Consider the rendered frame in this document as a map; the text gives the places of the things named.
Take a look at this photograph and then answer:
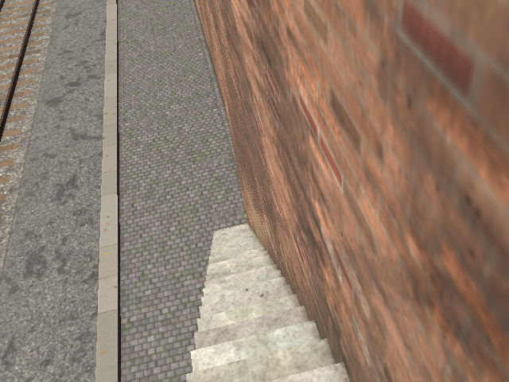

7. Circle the stairs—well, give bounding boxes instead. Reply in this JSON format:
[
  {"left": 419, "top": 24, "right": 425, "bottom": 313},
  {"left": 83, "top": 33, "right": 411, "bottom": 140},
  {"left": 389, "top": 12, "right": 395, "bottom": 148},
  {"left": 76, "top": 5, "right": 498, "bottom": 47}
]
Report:
[{"left": 186, "top": 223, "right": 350, "bottom": 382}]

